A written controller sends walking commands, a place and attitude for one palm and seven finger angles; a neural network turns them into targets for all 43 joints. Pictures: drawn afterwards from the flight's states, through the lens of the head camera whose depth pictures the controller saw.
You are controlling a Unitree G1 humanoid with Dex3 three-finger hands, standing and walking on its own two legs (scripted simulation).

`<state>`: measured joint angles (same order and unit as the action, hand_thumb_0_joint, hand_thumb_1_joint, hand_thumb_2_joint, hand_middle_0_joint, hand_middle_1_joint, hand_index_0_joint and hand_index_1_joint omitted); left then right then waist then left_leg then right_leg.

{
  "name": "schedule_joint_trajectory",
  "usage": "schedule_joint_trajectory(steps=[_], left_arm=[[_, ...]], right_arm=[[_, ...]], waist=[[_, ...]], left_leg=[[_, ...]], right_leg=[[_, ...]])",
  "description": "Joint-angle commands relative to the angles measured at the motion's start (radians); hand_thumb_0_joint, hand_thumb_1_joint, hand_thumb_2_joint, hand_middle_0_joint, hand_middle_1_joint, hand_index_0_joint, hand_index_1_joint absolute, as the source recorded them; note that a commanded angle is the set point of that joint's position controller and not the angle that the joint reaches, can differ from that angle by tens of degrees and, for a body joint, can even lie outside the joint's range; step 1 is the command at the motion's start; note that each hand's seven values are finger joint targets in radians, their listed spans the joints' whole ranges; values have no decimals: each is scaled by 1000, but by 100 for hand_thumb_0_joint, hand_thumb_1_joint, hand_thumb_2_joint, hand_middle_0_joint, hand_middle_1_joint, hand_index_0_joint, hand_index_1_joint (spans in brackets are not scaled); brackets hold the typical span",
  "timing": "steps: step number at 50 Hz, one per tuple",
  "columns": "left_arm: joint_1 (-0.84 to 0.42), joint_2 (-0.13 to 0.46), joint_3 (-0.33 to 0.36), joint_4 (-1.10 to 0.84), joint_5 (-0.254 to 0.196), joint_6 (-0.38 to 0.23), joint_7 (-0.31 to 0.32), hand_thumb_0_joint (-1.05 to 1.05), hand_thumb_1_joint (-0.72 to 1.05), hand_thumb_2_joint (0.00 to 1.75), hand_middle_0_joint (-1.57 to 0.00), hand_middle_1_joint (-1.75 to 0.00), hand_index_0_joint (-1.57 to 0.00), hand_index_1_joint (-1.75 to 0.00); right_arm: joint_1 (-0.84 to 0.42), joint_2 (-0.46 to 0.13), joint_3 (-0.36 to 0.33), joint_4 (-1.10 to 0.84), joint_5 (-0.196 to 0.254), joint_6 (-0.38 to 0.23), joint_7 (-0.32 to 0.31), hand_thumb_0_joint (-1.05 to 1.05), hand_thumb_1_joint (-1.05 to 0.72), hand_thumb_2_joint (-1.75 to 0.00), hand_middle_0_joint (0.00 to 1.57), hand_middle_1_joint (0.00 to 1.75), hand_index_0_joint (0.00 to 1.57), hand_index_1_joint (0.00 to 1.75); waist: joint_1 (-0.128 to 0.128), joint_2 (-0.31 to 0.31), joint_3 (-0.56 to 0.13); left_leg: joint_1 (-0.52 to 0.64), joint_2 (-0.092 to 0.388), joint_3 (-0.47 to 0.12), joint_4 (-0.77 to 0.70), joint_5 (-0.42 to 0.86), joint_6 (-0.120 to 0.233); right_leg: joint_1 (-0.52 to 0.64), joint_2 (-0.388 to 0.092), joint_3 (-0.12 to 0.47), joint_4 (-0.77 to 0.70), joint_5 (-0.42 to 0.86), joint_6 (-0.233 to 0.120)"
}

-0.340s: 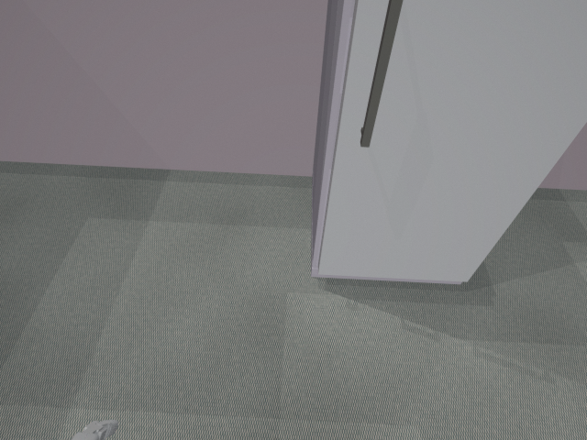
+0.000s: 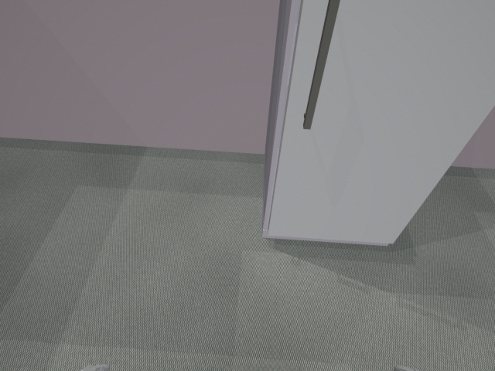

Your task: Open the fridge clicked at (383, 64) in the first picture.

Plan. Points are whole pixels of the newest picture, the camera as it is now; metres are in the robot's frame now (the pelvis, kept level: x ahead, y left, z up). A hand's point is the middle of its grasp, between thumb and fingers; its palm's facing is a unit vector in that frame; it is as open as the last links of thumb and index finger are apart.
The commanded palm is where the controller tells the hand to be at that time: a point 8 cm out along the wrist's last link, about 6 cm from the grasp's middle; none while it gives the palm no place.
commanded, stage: stand and wait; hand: left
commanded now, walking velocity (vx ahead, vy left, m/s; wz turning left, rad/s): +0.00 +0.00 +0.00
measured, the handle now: (318, 66) +0.78 -0.12 +0.14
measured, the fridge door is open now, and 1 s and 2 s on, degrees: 0 0 0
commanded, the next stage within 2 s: look at it before walking up in 0.66 s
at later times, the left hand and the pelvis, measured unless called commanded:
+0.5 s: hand out of the picture +0.05 +0.23 -0.15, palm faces -0.03 -0.94 -0.33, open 7.4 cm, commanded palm none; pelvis -0.02 -0.01 +0.00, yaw +0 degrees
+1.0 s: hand out of the picture +0.07 +0.23 -0.15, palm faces -0.04 -0.94 -0.33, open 7.4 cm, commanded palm none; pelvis -0.01 -0.02 +0.01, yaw +0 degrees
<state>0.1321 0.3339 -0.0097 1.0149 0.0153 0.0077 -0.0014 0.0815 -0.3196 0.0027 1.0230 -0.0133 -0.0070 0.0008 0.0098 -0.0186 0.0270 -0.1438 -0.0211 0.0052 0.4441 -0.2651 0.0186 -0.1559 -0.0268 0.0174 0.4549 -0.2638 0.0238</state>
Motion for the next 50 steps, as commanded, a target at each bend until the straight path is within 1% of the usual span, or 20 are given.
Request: schedule_joint_trajectory(steps=[1, 7, 9, 16, 17, 18, 19, 20, 21, 22, 23, 25, 29, 30, 33, 36, 37, 43, 44, 50], left_arm=[[-45, 204, 48, -63, -4, -28, 17, 0, 90, 90, -20, -30, -20, -30], [-36, 206, 47, -36, -5, -31, 16, 0, 90, 90, -20, -30, -20, -30], [-40, 208, 48, -29, -5, -32, 16, 0, 90, 90, -20, -30, -20, -30], [-36, 208, 46, -5, -4, -31, 13, 0, 90, 90, -20, -30, -20, -30], [-36, 208, 45, -2, -5, -31, 13, 0, 90, 90, -20, -30, -20, -30], [-38, 209, 46, -1, -4, -32, 14, 0, 90, 90, -20, -30, -20, -30], [-35, 208, 45, 0, -4, -32, 14, 0, 90, 90, -20, -30, -20, -30], [-37, 208, 46, 1, -4, -33, 13, 0, 90, 90, -20, -30, -20, -30], [-33, 208, 46, 2, -4, -33, 13, 0, 90, 90, -20, -30, -20, -30], [-35, 210, 45, 3, -4, -33, 13, 0, 90, 90, -20, -30, -20, -30], [-36, 209, 46, 2, -3, -35, 14, 0, 90, 90, -20, -30, -20, -30], [-36, 210, 45, 5, -4, -34, 13, 0, 90, 90, -20, -30, -20, -30], [-33, 208, 46, 5, -5, -35, 13, 0, 90, 90, -20, -30, -20, -30], [-34, 209, 46, 5, -4, -36, 13, 0, 90, 90, -20, -30, -20, -30], [-32, 208, 45, 7, -5, -37, 14, 0, 90, 90, -20, -30, -20, -30], [-36, 208, 45, 8, -4, -38, 13, 0, 90, 90, -20, -30, -20, -30], [-39, 206, 46, 7, -5, -37, 13, 0, 90, 90, -20, -30, -20, -30], [-36, 209, 47, 7, -4, -40, 15, 0, 90, 90, -20, -30, -20, -30], [-37, 207, 47, 5, -5, -40, 15, 0, 90, 90, -20, -30, -20, -30], [-41, 209, 47, 7, -4, -37, 15, 0, 90, 90, -20, -30, -20, -30]], right_arm=[[-50, -216, -50, -55, 1, -27, -15, 0, -90, -90, 20, 30, 20, 30], [-46, -216, -47, -27, 3, -25, -15, 0, -90, -90, 20, 30, 20, 30], [-38, -214, -46, -18, 4, -24, -14, 0, -90, -90, 20, 30, 20, 30], [-28, -218, -43, 11, 4, -22, -12, 0, -90, -90, 20, 30, 20, 30], [-23, -219, -42, 14, 3, -23, -11, 0, -90, -90, 20, 30, 20, 30], [-18, -217, -41, 15, 4, -21, -11, 0, -90, -90, 20, 30, 20, 30], [-19, -219, -41, 17, 4, -22, -11, 0, -90, -90, 20, 30, 20, 30], [-15, -216, -42, 21, 3, -23, -11, 0, -90, -90, 20, 30, 20, 30], [-18, -217, -43, 22, 3, -22, -10, 0, -90, -90, 20, 30, 20, 30], [-14, -217, -41, 24, 3, -21, -10, 0, -90, -90, 20, 30, 20, 30], [-6, -215, -42, 24, 3, -21, -9, 0, -90, -90, 20, 30, 20, 30], [-10, -217, -41, 29, 2, -21, -9, 0, -90, -90, 20, 30, 20, 30], [-5, -215, -40, 32, 3, -25, -10, 0, -90, -90, 20, 30, 20, 30], [-6, -215, -40, 33, 3, -26, -10, 0, -90, -90, 20, 30, 20, 30], [-2, -216, -40, 36, 4, -26, -11, 0, -90, -90, 20, 30, 20, 30], [-6, -215, -40, 38, 3, -25, -11, 0, -90, -90, 20, 30, 20, 30], [-7, -215, -41, 38, 3, -25, -11, 0, -90, -90, 20, 30, 20, 30], [-5, -217, -40, 34, 5, -28, -13, 0, -90, -90, 20, 30, 20, 30], [-11, -216, -41, 34, 4, -28, -13, 0, -90, -90, 20, 30, 20, 30], [-19, -220, -40, 33, 4, -28, -15, 0, -90, -90, 20, 30, 20, 30]], waist=[[-10, 32, -82], [-9, 28, -71], [-11, 16, -66], [-9, 18, -24], [-9, 22, -24], [-10, 5, -23], [-9, 14, -25], [-9, 5, -25], [-8, 11, -19], [-10, 0, -18], [-10, -2, -31], [-10, 8, -20], [-8, 22, -41], [-9, 11, -42], [-9, 18, -56], [-11, 8, -43], [-11, 21, -38], [-12, 13, -79], [-9, 24, -67], [-9, 29, -58]], left_leg=[[13, 123, -91, -83, 259, 20], [16, 124, -94, -100, 207, 16], [7, 124, -96, -106, 190, 13], [-13, 124, -105, -137, 103, 10], [-15, 124, -106, -140, 100, 10], [-17, 123, -107, -138, 98, 10], [-14, 124, -105, -139, 97, 10], [-15, 125, -105, -141, 92, 9], [-15, 122, -105, -140, 85, 8], [-17, 122, -105, -141, 82, 7], [-18, 123, -103, -135, 89, 7], [-14, 121, -102, -139, 75, 5], [-17, 126, -105, -138, 102, 6], [-12, 128, -102, -136, 116, 6], [-4, 131, -100, -129, 136, 5], [-2, 130, -96, -132, 130, 2], [-3, 130, -99, -135, 129, 3], [17, 136, -94, -123, 195, 3], [15, 136, -91, -126, 191, 3], [23, 139, -90, -132, 213, 3]], right_leg=[[25, -88, 64, -55, 244, -49], [25, -94, 79, -88, 217, -51], [29, -94, 82, -96, 206, -53], [-4, -92, 95, -134, 95, -52], [-4, -92, 97, -136, 89, -53], [-4, -91, 97, -139, 82, -53], [-8, -94, 99, -140, 77, -53], [-8, -93, 102, -144, 70, -53], [-19, -93, 105, -148, 58, -53], [-21, -93, 108, -151, 50, -54], [-9, -95, 107, -152, 53, -55], [-30, -94, 113, -155, 32, -55], [-7, -93, 109, -143, 71, -55], [-7, -94, 106, -142, 90, -55], [2, -95, 103, -138, 121, -56], [-11, -94, 108, -142, 116, -56], [-12, -93, 109, -142, 115, -57], [25, -94, 100, -121, 212, -58], [20, -95, 99, -122, 212, -57], [21, -92, 95, -120, 231, -55]])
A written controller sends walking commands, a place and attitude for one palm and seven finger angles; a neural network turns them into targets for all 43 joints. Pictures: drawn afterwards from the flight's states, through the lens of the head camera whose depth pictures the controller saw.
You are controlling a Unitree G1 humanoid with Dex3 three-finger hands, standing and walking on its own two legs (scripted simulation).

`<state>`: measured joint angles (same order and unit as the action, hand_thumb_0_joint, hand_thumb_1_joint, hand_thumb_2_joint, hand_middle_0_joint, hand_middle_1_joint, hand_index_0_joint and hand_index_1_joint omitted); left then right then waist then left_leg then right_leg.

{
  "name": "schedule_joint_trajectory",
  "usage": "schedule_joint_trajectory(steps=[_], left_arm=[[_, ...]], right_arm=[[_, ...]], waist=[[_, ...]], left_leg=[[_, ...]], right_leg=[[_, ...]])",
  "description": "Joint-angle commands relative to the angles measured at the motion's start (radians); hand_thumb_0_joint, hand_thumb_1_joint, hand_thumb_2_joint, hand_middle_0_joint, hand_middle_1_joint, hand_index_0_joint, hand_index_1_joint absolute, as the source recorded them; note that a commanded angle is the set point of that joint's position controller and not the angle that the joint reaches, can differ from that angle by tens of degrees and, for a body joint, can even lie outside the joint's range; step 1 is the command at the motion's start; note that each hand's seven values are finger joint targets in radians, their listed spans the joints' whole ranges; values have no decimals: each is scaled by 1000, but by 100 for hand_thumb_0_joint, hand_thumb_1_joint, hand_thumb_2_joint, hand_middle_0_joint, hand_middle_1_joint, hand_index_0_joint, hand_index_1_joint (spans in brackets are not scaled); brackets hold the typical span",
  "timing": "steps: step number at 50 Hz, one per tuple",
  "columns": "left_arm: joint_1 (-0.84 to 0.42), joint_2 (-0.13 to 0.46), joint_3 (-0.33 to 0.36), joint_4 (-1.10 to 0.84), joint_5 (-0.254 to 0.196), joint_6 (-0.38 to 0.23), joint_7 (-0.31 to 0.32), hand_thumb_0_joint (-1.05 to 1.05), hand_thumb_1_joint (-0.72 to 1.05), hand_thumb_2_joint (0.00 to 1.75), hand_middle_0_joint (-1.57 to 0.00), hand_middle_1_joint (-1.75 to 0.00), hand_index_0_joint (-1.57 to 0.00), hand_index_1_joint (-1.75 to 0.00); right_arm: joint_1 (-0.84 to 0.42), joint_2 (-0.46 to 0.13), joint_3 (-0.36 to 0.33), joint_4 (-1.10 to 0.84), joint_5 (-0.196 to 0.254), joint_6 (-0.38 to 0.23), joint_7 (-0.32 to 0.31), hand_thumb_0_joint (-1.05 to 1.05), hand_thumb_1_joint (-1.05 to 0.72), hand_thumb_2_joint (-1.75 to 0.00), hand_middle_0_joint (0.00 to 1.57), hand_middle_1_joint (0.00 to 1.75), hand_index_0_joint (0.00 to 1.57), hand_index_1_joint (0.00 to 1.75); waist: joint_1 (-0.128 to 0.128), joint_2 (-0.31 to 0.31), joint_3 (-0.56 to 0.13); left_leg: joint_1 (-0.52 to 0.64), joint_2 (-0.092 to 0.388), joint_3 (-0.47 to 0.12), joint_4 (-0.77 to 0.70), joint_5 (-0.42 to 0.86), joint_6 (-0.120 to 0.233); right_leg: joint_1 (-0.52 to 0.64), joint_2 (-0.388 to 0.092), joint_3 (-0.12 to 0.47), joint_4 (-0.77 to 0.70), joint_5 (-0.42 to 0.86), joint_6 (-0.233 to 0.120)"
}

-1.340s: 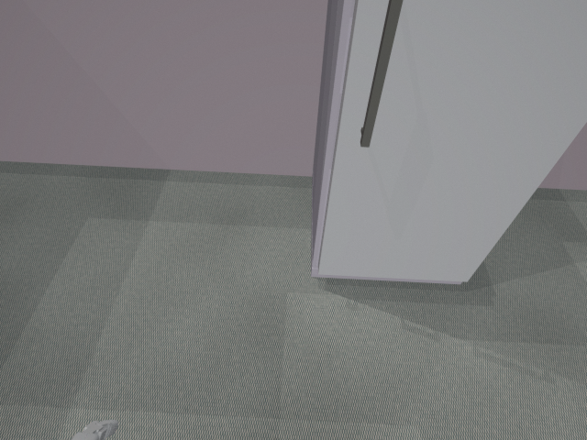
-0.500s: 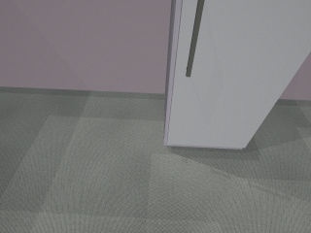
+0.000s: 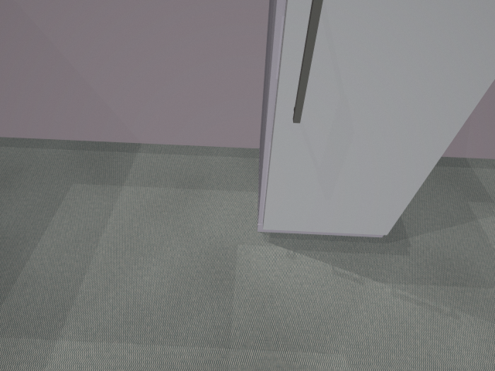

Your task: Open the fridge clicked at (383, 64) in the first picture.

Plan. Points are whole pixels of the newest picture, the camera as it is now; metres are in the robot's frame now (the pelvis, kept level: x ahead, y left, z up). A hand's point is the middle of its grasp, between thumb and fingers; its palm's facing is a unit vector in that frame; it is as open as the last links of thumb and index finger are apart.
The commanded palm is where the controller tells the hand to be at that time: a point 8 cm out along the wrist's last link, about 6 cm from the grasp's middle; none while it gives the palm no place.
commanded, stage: look at it before walking up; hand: left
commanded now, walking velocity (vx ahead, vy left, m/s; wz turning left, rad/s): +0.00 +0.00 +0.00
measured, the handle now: (305, 59) +0.79 -0.09 +0.13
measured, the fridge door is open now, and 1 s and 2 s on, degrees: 0 0 0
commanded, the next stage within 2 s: take the last steps up to it in 0.32 s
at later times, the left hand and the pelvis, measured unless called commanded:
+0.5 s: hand out of the picture +0.08 +0.24 -0.15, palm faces -0.02 -0.94 -0.34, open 7.4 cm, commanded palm none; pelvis +0.01 +0.00 +0.00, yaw +0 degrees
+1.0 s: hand out of the picture +0.04 +0.09 -0.17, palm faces -0.01 -0.98 -0.17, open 7.4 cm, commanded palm none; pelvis +0.12 -0.08 -0.01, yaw -4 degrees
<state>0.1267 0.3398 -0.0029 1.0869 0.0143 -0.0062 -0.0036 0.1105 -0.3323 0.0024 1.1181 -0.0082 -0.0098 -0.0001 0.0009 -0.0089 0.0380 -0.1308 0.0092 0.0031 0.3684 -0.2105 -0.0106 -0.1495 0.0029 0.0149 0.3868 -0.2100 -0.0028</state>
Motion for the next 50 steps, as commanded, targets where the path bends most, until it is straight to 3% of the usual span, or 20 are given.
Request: schedule_joint_trajectory(steps=[1, 22, 24, 27, 29, 31, 33, 34, 35, 36, 37, 38, 39, 40, 41, 42, 43, 44, 48, 50], left_arm=[[-35, 203, 39, -66, -3, -23, 17, 0, 90, 90, -20, -30, -20, -30], [-37, 208, 42, -62, -3, -26, 17, 0, 90, 90, -20, -30, -20, -30], [37, 78, 12, -27, -6, -5, 21, 0, 90, 90, -20, -30, -20, -30], [65, 81, 23, -27, 3, 13, 6, 0, 90, 90, -20, -30, -20, -30], [82, 79, 31, -40, 7, 13, -5, 0, 90, 90, -20, -30, -20, -30], [98, 50, 36, -54, 10, 11, -15, 0, 90, 90, -20, -30, -20, -30], [69, 27, 44, -85, 12, 10, -24, 0, 90, 90, -20, -30, -20, -30], [69, 15, 47, -98, 11, 6, -28, 0, 90, 90, -20, -30, -20, -30], [71, 7, 53, -105, 10, 0, -31, 0, 90, 90, -20, -30, -20, -30], [104, -6, 58, -98, 8, -5, -33, 0, 90, 90, -20, -30, -20, -30], [183, -20, 61, -73, 8, -10, -34, 0, 90, 90, -20, -30, -20, -30], [289, -1, 70, -34, 11, -16, -31, 0, 90, 90, -20, -30, -20, -30], [416, 94, 94, 6, 19, -28, -14, 0, 90, 90, -20, -30, -20, -30], [498, 118, 95, 31, 4, -31, 1, 0, 90, 90, -20, -30, -20, -30], [488, 75, 87, 39, 2, -40, 11, 0, 90, 90, -20, -30, -20, -30], [445, 28, 75, 29, 3, -41, 15, 0, 90, 90, -20, -30, -20, -30], [410, -2, 69, 19, 3, -42, 20, 0, 90, 90, -20, -30, -20, -30], [384, -21, 62, 11, 7, -47, 22, 0, 90, 90, -20, -30, -20, -30], [390, -81, 43, 25, 9, -66, 30, 0, 90, 90, -20, -30, -20, -30], [409, -102, 39, 35, 11, -69, 36, 0, 90, 90, -20, -30, -20, -30]], right_arm=[[-49, -208, -40, -63, -1, -25, -14, 0, -90, -90, 20, 30, 20, 30], [-55, -210, -39, -64, 0, -24, -16, 0, -90, -90, 20, 30, 20, 30], [4, -77, -7, -36, -7, -7, -11, 0, -90, -90, 20, 30, 20, 30], [33, -98, -20, -35, -17, 6, -7, 0, -90, -90, 20, 30, 20, 30], [56, -118, -34, -39, -19, 7, -7, 0, -90, -90, 20, 30, 20, 30], [87, -147, -53, -49, -19, 4, -13, 0, -90, -90, 20, 30, 20, 30], [146, -159, -72, -48, -19, -6, -20, 0, -90, -90, 20, 30, 20, 30], [164, -153, -75, -46, -21, -12, -24, 0, -90, -90, 20, 30, 20, 30], [178, -138, -75, -44, -23, -17, -28, 0, -90, -90, 20, 30, 20, 30], [174, -122, -75, -45, -24, -20, -30, 0, -90, -90, 20, 30, 20, 30], [144, -109, -73, -50, -23, -20, -32, 0, -90, -90, 20, 30, 20, 30], [127, -81, -70, -57, -19, -21, -30, 0, -90, -90, 20, 30, 20, 30], [102, 7, -53, -94, -5, -27, -26, 0, -90, -90, 20, 30, 20, 30], [18, 19, -46, -135, -8, -33, -20, 0, -90, -90, 20, 30, 20, 30], [13, 6, -56, -128, -9, -35, -17, 0, -90, -90, 20, 30, 20, 30], [16, 25, -60, -119, -9, -35, -14, 0, -90, -90, 20, 30, 20, 30], [17, 43, -61, -111, -11, -33, -12, 0, -90, -90, 20, 30, 20, 30], [30, 63, -60, -99, -16, -30, -8, 0, -90, -90, 20, 30, 20, 30], [84, 105, -67, -81, -19, -12, 1, 0, -90, -90, 20, 30, 20, 30], [57, 111, -69, -92, -18, -8, 2, 0, -90, -90, 20, 30, 20, 30]], waist=[[0, 20, -69], [-1, 1, -78], [-2, 0, -78], [-4, 11, 16], [-8, 60, 52], [-18, 128, 90], [-39, 164, 115], [-42, 176, 110], [-42, 177, 100], [-24, 173, 82], [16, 154, 48], [65, 54, 3], [107, -246, -35], [141, -292, -3], [124, -226, 39], [96, -150, 78], [69, -26, 84], [47, 9, 78], [-1, -53, 53], [-1, -64, 67]], left_leg=[[13, 109, -88, -60, 153, 32], [45, 111, -78, -66, 187, 28], [48, 110, -56, -56, 77, 7], [-11, 122, -78, -80, -235, 22], [-37, 164, -132, -119, -372, 51], [-22, 246, -229, -162, -420, 104], [29, 329, -293, -171, -296, 166], [62, 342, -278, -152, -189, 176], [69, 341, -244, -114, -63, 172], [40, 324, -190, -62, 26, 154], [-23, 279, -104, 31, 54, 113], [-161, 200, -13, 201, 13, 65], [-419, 61, 134, 495, -210, 6], [-536, 31, 88, 672, -403, 9], [-552, 67, 13, 759, -343, 23], [-572, 90, 13, 807, -279, 23], [-565, 104, 24, 831, -241, 17], [-555, 111, 33, 833, -194, 8], [-539, 108, 69, 810, -66, -11], [-549, 104, 85, 763, -34, -10]], right_leg=[[12, -121, 96, -54, 171, -28], [31, -124, 99, -66, 228, -29], [16, -109, 88, -62, 86, -8], [-91, -68, 95, -42, -224, -18], [-148, -35, 61, 33, -274, -20], [-238, 6, -1, 180, -220, -15], [-332, -14, -32, 295, -226, -12], [-360, -32, -26, 306, -253, -11], [-344, -43, -30, 284, -267, -11], [-270, -43, -46, 230, -244, -12], [-130, -28, -73, 125, -162, -17], [74, -36, -39, 18, -69, -37], [259, -250, 296, -110, -69, -103], [251, -357, 473, -162, 35, -174], [208, -336, 439, -157, 91, -196], [159, -324, 392, -166, 99, -223], [143, -316, 357, -155, 110, -240], [124, -278, 286, -144, 171, -224], [102, -197, 121, -152, 348, -183], [97, -180, 99, -156, 410, -169]])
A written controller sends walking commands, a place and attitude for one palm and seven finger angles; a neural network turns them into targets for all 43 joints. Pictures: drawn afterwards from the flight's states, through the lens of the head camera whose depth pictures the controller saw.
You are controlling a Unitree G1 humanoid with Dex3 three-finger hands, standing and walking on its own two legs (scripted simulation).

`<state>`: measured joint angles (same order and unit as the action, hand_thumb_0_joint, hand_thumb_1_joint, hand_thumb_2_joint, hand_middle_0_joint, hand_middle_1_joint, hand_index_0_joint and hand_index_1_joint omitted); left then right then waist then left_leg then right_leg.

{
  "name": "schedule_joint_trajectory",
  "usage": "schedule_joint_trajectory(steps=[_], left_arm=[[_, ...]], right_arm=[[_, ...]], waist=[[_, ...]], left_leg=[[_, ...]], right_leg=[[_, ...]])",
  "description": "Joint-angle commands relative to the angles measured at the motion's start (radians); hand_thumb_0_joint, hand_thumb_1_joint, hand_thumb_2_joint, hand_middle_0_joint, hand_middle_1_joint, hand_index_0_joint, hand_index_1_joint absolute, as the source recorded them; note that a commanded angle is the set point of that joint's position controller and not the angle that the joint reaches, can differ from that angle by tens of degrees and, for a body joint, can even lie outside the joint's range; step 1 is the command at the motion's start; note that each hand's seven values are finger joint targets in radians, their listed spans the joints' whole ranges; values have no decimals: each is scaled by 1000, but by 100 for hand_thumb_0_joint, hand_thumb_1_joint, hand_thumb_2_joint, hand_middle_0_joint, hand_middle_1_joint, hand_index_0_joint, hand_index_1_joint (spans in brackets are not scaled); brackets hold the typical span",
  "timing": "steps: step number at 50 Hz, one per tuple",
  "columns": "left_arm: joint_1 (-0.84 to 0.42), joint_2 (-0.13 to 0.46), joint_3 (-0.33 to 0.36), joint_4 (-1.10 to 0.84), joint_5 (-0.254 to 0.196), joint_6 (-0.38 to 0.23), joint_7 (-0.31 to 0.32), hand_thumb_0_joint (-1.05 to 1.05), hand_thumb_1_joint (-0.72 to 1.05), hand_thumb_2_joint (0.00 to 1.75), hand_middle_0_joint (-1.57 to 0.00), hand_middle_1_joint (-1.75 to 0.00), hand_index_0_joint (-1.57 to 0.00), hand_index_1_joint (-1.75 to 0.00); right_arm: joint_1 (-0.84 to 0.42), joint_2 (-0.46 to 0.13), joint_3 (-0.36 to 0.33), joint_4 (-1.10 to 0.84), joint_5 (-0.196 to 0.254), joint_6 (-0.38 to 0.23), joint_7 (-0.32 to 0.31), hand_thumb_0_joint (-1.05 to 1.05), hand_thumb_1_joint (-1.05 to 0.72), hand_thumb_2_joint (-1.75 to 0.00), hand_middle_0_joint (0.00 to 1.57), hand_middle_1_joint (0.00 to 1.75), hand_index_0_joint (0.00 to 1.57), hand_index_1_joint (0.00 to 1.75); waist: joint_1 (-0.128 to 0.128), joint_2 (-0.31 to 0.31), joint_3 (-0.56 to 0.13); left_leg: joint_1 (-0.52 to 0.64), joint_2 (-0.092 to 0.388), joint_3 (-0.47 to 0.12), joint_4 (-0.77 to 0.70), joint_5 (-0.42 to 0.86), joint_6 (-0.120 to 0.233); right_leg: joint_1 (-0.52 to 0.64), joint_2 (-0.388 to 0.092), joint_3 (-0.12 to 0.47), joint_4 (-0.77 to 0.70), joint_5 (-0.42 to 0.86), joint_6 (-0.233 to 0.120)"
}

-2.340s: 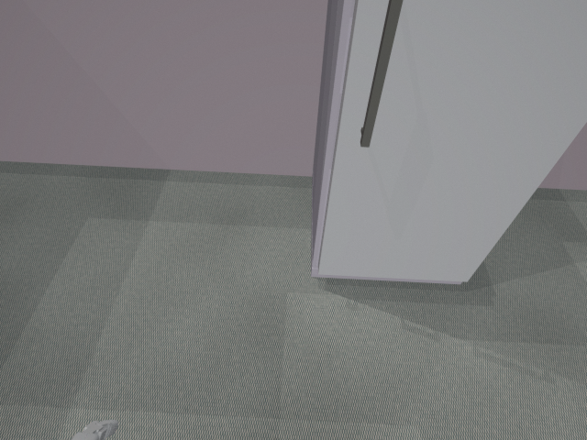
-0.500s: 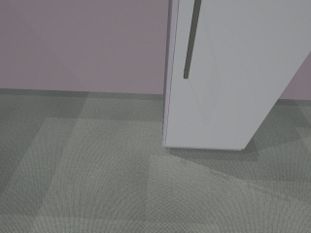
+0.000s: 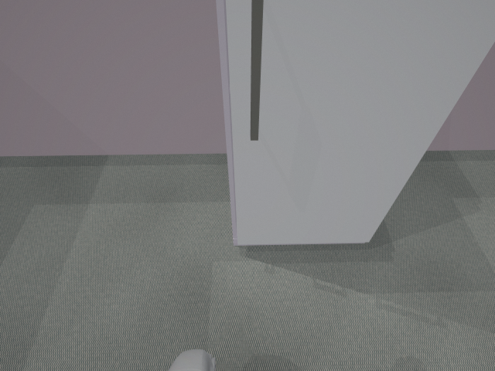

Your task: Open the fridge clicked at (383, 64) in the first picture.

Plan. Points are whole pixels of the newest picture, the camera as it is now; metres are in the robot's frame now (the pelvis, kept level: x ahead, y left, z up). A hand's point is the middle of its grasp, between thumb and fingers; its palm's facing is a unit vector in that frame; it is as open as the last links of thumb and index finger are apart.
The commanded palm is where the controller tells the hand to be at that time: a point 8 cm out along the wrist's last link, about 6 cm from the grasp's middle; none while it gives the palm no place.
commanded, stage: take the last steps up to it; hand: left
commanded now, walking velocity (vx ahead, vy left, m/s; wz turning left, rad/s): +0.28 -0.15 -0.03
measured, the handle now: (255, 71) +0.67 +0.04 +0.14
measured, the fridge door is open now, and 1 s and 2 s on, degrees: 0 0 0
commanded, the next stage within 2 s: come to a stop and stand still in 0.28 s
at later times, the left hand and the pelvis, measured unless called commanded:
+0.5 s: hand (182, 324) +0.23 +0.16 -0.18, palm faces +0.06 -0.99 -0.15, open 7.4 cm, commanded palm none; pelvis +0.19 -0.02 +0.00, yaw -1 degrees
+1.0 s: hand (200, 301) +0.28 +0.13 -0.17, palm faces +0.07 -0.96 -0.27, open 7.4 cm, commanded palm none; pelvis +0.20 -0.07 -0.01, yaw +1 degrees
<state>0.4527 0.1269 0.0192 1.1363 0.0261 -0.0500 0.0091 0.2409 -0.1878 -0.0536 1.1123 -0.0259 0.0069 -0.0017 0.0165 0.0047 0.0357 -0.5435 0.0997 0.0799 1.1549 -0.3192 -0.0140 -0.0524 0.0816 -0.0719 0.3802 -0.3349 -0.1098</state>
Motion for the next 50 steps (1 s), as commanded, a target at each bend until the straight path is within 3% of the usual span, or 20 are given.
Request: schedule_joint_trajectory(steps=[1, 6, 10, 11, 12, 13, 14, 16, 19, 22, 27, 31, 32, 33, 34, 35, 36, 40, 45, 50], left_arm=[[99, 103, 16, -6, 0, -25, 26, 0, 90, 90, -20, -30, -20, -30], [142, 87, 15, 30, 2, -22, 37, 0, 90, 90, -20, -30, -20, -30], [103, 126, 29, 20, -2, -25, 32, 0, 90, 90, -20, -30, -20, -30], [87, 131, 32, 11, -11, -24, 30, 0, 90, 90, -20, -30, -20, -30], [115, 97, 35, -9, -26, -23, 23, 0, 90, 90, -20, -30, -20, -30], [135, 63, 24, -44, -33, -17, 18, 0, 90, 90, -20, -30, -20, -30], [88, 107, 36, -46, -19, -2, 23, 0, 90, 90, -20, -30, -20, -30], [0, 72, 46, -63, 3, 15, 2, 0, 90, 90, -20, -30, -20, -30], [64, 6, 48, -60, 13, 48, -11, 0, 90, 90, -20, -30, -20, -30], [48, 3, 44, -82, 7, 73, -4, 0, 90, 90, -20, -30, -20, -30], [-111, 60, 40, -153, -1, 81, 11, 0, 90, 90, -20, -30, -20, -30], [-117, 104, 57, -176, -2, 67, 13, 0, 90, 90, -20, -30, -20, -30], [-77, 135, 65, -165, -1, 56, 12, 0, 90, 90, -20, -30, -20, -30], [-57, 222, 78, -168, 9, 35, 19, 0, 90, 90, -20, -30, -20, -30], [-60, 323, 96, -177, 12, 30, 27, 0, 90, 90, -20, -30, -20, -30], [-69, 306, 90, -184, 1, 37, 31, 0, 90, 90, -20, -30, -20, -30], [-116, 283, 85, -196, 1, 43, 33, 0, 90, 90, -20, -30, -20, -30], [-216, 232, 80, -213, -6, 47, 54, 0, 90, 90, -20, -30, -20, -30], [-167, 242, 81, -198, 2, 47, 64, 0, 90, 90, -20, -30, -20, -30], [-229, 269, 88, -227, 23, 67, 47, 0, 90, 90, -20, -30, -20, -30]], right_arm=[[-97, -29, -13, -92, 0, -25, 4, 0, -90, -90, 20, 30, 20, 30], [-192, -4, -5, -127, 5, -38, 4, 0, -90, -90, 20, 30, 20, 30], [25, -28, -15, -66, 4, -58, -26, 0, -90, -90, 20, 30, 20, 30], [164, -64, -25, -27, 0, -60, -36, 0, -90, -90, 20, 30, 20, 30], [296, -156, -48, -5, -16, -63, -49, 0, -90, -90, 20, 30, 20, 30], [333, -208, -49, 0, -1, -56, -54, 0, -90, -90, 20, 30, 20, 30], [233, -184, -40, -16, 16, -49, -53, 0, -90, -90, 20, 30, 20, 30], [93, -73, -14, -48, 7, -69, -56, 0, -90, -90, 20, 30, 20, 30], [49, -4, 3, -58, -1, -88, -45, 0, -90, -90, 20, 30, 20, 30], [13, -43, 7, -85, 5, -79, -43, 0, -90, -90, 20, 30, 20, 30], [30, -98, -18, -92, 4, -41, -41, 0, -90, -90, 20, 30, 20, 30], [11, -144, -48, -104, -6, -5, -37, 0, -90, -90, 20, 30, 20, 30], [13, -139, -51, -108, -4, 1, -32, 0, -90, -90, 20, 30, 20, 30], [84, -88, -46, -105, 3, 9, -26, 0, -90, -90, 20, 30, 20, 30], [142, -24, -39, -126, 15, 13, -23, 0, -90, -90, 20, 30, 20, 30], [145, -56, -47, -126, 20, 26, -34, 0, -90, -90, 20, 30, 20, 30], [114, -39, -47, -123, 16, 38, -28, 0, -90, -90, 20, 30, 20, 30], [23, -89, -52, -134, 4, 58, -16, 0, -90, -90, 20, 30, 20, 30], [-28, -76, -43, -157, -4, 72, -3, 0, -90, -90, 20, 30, 20, 30], [-14, -65, -33, -165, 4, 57, 8, 0, -90, -90, 20, 30, 20, 30]], waist=[[-11, -82, 76], [7, -69, 105], [-100, -85, -19], [-162, -58, -90], [-191, 99, -228], [-141, 227, -272], [-102, 53, -173], [-44, 18, 61], [27, 72, 64], [40, 131, 60], [-12, 221, 58], [7, 217, -2], [30, 154, -42], [24, -72, -123], [15, -332, -211], [21, -252, -252], [10, -184, -176], [2, -211, -136], [30, -166, -159], [17, -242, -114]], left_leg=[[-148, 9, 17, -57, 79, -5], [-107, -18, 62, -293, 73, 27], [247, -124, 132, -508, 110, 86], [470, -73, 66, -590, 234, 114], [729, 193, -291, -629, 456, 228], [770, 448, -653, -774, 620, 345], [628, 464, -621, -852, 451, 350], [349, 343, -410, -920, 299, 240], [184, 212, -114, -907, 359, 164], [165, 149, 18, -876, 620, 146], [301, 148, 16, -790, 750, 146], [356, 168, -7, -646, 633, 106], [348, 131, 20, -552, 466, 64], [285, 24, 54, -345, 120, 4], [136, -119, 15, -87, -350, -19], [163, -116, -120, 12, -362, -4], [125, -110, -129, 96, -295, -9], [14, -88, -159, 220, -129, -44], [3, -97, -145, 92, -106, -59], [160, -86, -62, -210, -159, -38]], right_leg=[[16, -250, 180, -145, 580, -55], [72, -244, 170, -121, 789, -59], [63, -200, 98, 176, 1205, -18], [-61, -183, 85, 382, 1096, 15], [-301, -82, 37, 721, 606, 67], [-469, 8, 81, 1030, -188, 69], [-482, -64, 166, 1081, -162, 49], [-521, -131, 145, 1036, -21, 78], [-413, -156, 100, 898, 57, 111], [-385, -166, 57, 709, 121, 146], [-368, -145, -18, 429, 112, 153], [-279, -146, 0, 271, 141, 132], [-197, -167, 1, 163, 307, 138], [-81, -297, 127, 74, 694, 114], [2, -535, 410, 78, 1123, -1], [-34, -567, 353, 55, 1121, -56], [-86, -522, 273, 48, 1020, -53], [-101, -460, 222, 61, 855, -33], [-55, -456, 229, 33, 687, -45], [-192, -423, 223, -76, 190, -29]])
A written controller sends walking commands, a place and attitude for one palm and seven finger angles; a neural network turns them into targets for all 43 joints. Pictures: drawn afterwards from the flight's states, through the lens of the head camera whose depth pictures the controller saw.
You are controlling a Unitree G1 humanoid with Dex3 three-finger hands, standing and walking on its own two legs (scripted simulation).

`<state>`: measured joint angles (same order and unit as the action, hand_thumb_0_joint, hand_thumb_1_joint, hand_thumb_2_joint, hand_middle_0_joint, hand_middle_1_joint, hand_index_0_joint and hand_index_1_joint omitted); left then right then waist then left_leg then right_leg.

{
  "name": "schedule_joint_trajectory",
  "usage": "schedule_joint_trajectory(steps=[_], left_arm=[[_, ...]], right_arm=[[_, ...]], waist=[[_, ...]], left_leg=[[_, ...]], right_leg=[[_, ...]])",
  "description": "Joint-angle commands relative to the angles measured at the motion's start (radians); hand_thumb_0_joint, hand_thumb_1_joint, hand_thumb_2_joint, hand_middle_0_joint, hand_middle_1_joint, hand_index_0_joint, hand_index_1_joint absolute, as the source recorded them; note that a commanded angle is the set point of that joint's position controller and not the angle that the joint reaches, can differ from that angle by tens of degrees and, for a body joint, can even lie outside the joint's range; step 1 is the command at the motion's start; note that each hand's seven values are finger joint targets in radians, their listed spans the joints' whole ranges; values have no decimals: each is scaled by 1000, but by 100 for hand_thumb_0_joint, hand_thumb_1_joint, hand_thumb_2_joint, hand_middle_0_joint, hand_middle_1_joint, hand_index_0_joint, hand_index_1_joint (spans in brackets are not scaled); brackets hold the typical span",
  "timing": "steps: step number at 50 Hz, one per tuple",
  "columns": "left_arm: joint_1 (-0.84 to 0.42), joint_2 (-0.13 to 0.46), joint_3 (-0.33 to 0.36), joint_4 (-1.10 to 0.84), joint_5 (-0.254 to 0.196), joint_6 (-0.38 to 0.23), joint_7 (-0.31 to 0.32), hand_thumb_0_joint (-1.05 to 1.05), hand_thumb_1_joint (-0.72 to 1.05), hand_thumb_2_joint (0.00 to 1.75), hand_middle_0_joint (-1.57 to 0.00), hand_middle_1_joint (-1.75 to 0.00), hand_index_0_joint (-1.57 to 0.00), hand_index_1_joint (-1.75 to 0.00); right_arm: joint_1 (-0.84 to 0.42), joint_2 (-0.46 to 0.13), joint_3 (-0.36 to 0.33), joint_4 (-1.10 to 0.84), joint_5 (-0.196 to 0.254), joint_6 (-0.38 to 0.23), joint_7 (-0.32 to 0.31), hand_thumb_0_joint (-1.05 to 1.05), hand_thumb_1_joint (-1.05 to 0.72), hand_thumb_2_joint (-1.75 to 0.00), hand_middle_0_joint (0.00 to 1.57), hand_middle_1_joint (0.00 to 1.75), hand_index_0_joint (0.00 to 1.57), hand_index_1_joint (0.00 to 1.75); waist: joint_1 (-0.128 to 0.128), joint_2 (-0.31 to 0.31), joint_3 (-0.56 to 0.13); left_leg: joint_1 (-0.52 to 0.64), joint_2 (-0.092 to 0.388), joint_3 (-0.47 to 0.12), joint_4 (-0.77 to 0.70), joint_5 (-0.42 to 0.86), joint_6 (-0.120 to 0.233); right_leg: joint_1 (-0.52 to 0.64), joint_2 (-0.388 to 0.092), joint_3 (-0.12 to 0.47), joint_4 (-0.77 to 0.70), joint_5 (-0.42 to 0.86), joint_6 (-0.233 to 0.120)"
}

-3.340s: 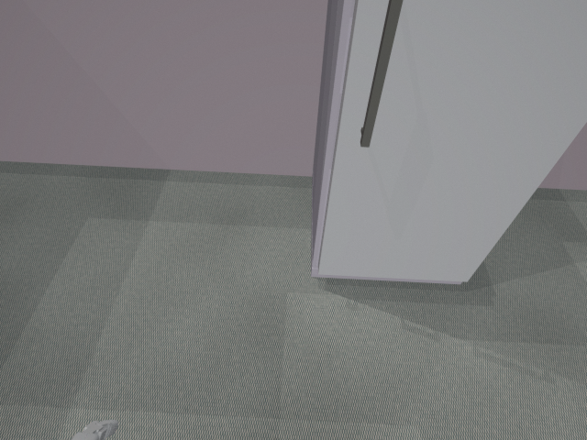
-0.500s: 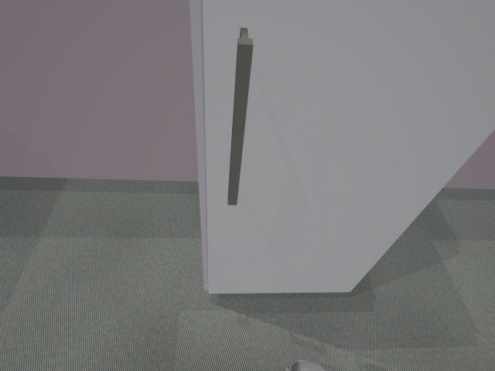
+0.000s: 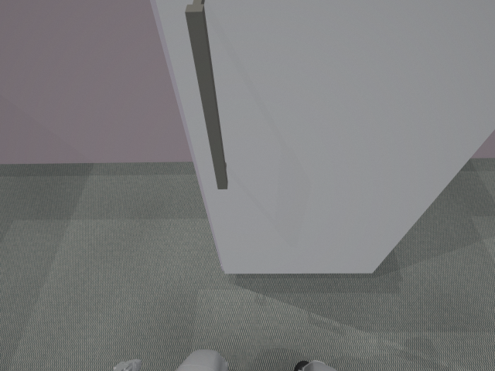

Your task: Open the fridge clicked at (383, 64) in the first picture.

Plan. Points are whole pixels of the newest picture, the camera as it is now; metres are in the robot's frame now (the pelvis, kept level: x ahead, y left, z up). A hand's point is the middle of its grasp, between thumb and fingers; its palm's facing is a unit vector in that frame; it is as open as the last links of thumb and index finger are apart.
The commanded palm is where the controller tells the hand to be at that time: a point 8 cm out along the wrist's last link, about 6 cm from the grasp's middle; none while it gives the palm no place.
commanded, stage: come to a stop and stand still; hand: left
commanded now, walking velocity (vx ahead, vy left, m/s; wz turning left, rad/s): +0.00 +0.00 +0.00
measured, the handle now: (213, 113) +0.47 +0.09 +0.15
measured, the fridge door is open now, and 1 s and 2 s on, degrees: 0 0 0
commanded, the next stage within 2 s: look again from close up in 2.00 s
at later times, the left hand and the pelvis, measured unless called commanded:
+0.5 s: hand out of the picture -0.07 +0.27 -0.17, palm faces +0.01 -0.98 -0.19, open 7.4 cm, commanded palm none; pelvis -0.07 +0.09 +0.01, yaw -2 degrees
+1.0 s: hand out of the picture -0.16 +0.23 -0.17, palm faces +0.03 -0.99 -0.14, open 7.4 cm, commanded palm none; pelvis -0.11 +0.09 +0.01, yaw -1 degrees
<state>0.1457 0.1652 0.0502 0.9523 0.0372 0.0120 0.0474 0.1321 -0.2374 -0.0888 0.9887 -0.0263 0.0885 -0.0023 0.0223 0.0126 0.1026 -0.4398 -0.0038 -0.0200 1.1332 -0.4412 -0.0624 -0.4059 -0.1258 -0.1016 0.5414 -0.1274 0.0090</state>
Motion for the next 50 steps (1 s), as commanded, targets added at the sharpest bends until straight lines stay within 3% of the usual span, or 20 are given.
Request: schedule_joint_trajectory(steps=[1, 3, 4, 5, 6, 7, 8, 9, 10, 12, 13, 17, 21, 23, 26, 29, 30, 31, 40, 50], left_arm=[[70, 239, 59, -50, 15, 10, 4, 0, 90, 90, -20, -30, -20, -30], [48, 241, 59, -50, 13, 21, -3, 0, 90, 90, -20, -30, -20, -30], [32, 245, 60, -53, 7, 28, -7, 0, 90, 90, -20, -30, -20, -30], [31, 221, 53, -54, -3, 37, -12, 0, 90, 90, -20, -30, -20, -30], [39, 159, 40, -61, -16, 45, -16, 0, 90, 90, -20, -30, -20, -30], [29, 100, 33, -76, -22, 55, -17, 0, 90, 90, -20, -30, -20, -30], [28, 122, 38, -76, -17, 59, -15, 0, 90, 90, -20, -30, -20, -30], [39, 130, 42, -43, -7, 67, -15, 0, 90, 90, -20, -30, -20, -30], [84, 134, 51, -19, -5, 64, -21, 0, 90, 90, -20, -30, -20, -30], [168, 120, 41, 26, -5, 48, -26, 0, 90, 90, -20, -30, -20, -30], [183, 113, 35, 41, -8, 40, -27, 0, 90, 90, -20, -30, -20, -30], [133, 98, 11, 39, -17, 26, -20, 0, 90, 90, -20, -30, -20, -30], [125, 69, -10, 67, -25, 22, -14, 0, 90, 90, -20, -30, -20, -30], [168, 60, -15, 100, -27, 18, -9, 0, 90, 90, -20, -30, -20, -30], [237, 58, -21, 158, -28, 2, 2, 0, 90, 90, -20, -30, -20, -30], [233, 58, -30, 171, -29, -7, 6, 0, 90, 90, -20, -30, -20, -30], [224, 48, -31, 175, -29, -17, 6, 0, 90, 90, -20, -30, -20, -30], [216, 37, -36, 176, -31, -20, 6, 0, 90, 90, -20, -30, -20, -30], [271, 19, -33, 181, -20, 1, 4, 0, 90, 90, -20, -30, -20, -30], [315, 3, -35, 194, -19, -15, 0, 0, 90, 90, -20, -30, -20, -30]], right_arm=[[102, -18, 4, -43, 9, -33, 9, 0, -90, -90, 20, 30, 20, 30], [163, -13, 7, -28, 14, -45, 7, 0, -90, -90, 20, 30, 20, 30], [229, -14, 10, -9, 15, -50, 5, 0, -90, -90, 20, 30, 20, 30], [273, -35, 11, 1, 14, -56, 2, 0, -90, -90, 20, 30, 20, 30], [271, -95, 0, -6, 6, -64, -1, 0, -90, -90, 20, 30, 20, 30], [191, -181, -15, -53, -4, -61, -8, 0, -90, -90, 20, 30, 20, 30], [86, -176, -3, -91, -6, -56, -16, 0, -90, -90, 20, 30, 20, 30], [31, -144, 8, -85, -7, -62, -23, 0, -90, -90, 20, 30, 20, 30], [-8, -124, 18, -89, -7, -64, -30, 0, -90, -90, 20, 30, 20, 30], [4, -80, 34, -81, 1, -81, -35, 0, -90, -90, 20, 30, 20, 30], [28, -65, 37, -66, 9, -88, -38, 0, -90, -90, 20, 30, 20, 30], [183, -43, 39, 3, 11, -102, -53, 0, -90, -90, 20, 30, 20, 30], [234, -41, 37, 56, 11, -103, -56, 0, -90, -90, 20, 30, 20, 30], [234, -37, 39, 77, 14, -104, -50, 0, -90, -90, 20, 30, 20, 30], [221, 2, 49, 100, 27, -107, -45, 0, -90, -90, 20, 30, 20, 30], [220, 30, 62, 122, 25, -108, -36, 0, -90, -90, 20, 30, 20, 30], [225, 31, 63, 134, 21, -107, -37, 0, -90, -90, 20, 30, 20, 30], [233, 21, 62, 142, 21, -106, -38, 0, -90, -90, 20, 30, 20, 30], [236, 23, 56, 163, 15, -85, -35, 0, -90, -90, 20, 30, 20, 30], [245, 40, 53, 153, 16, -84, -34, 0, -90, -90, 20, 30, 20, 30]], waist=[[12, -275, -172], [-16, -257, -163], [-50, -237, -160], [-70, -157, -148], [-75, 99, -96], [-74, 372, 4], [-39, 266, 55], [-15, 280, 57], [15, 228, 63], [32, 137, 30], [32, 89, 9], [-33, 105, -80], [-54, 112, -125], [-32, 73, -131], [-13, -8, -112], [-19, -15, -67], [-26, -113, -66], [-31, -133, -48], [-16, 19, 75], [-30, -15, 5]], left_leg=[[97, 16, 54, -264, -60, 21], [214, -1, 95, -458, -20, 37], [308, -14, 122, -580, 64, 43], [377, 2, 100, -694, 109, 47], [323, 128, -100, -840, -30, 80], [90, 338, -359, -1007, -170, 141], [-98, 370, -337, -1041, -207, 186], [-139, 287, -270, -1047, -178, 145], [-118, 238, -193, -1001, -107, 138], [35, 177, -100, -935, 77, 152], [108, 170, -84, -919, 155, 158], [377, 220, -162, -880, 419, 213], [442, 252, -195, -863, 597, 234], [401, 236, -194, -855, 602, 220], [260, 163, -129, -844, 396, 128], [263, 109, -85, -867, 349, 79], [285, 106, -67, -841, 378, 91], [304, 106, -54, -837, 356, 97], [145, 125, -125, -976, -54, 103], [219, 104, -93, -910, 28, 102]], right_leg=[[136, -212, 261, -255, -91, -148], [69, -172, 250, -256, -200, -119], [6, -148, 221, -239, -282, -83], [-70, -100, 172, -160, -364, -42], [-172, -1, 95, 52, -408, 1], [-216, 119, 32, 307, -429, 39], [-119, 79, 154, 392, -361, 20], [-86, 102, 195, 460, -296, 20], [-77, 118, 185, 546, -246, 17], [-110, 121, 153, 597, -194, 27], [-122, 115, 146, 575, -178, 32], [-108, 86, 133, 344, -252, 41], [49, 86, 107, 92, -327, 25], [147, 93, 103, -37, -247, 14], [326, 41, 143, -225, -24, -13], [272, -9, 169, -207, -21, -50], [252, 5, 183, -212, 0, -48], [222, 2, 179, -223, -26, -44], [164, 53, 139, -195, -225, -31], [101, 40, 177, -237, -276, -39]])
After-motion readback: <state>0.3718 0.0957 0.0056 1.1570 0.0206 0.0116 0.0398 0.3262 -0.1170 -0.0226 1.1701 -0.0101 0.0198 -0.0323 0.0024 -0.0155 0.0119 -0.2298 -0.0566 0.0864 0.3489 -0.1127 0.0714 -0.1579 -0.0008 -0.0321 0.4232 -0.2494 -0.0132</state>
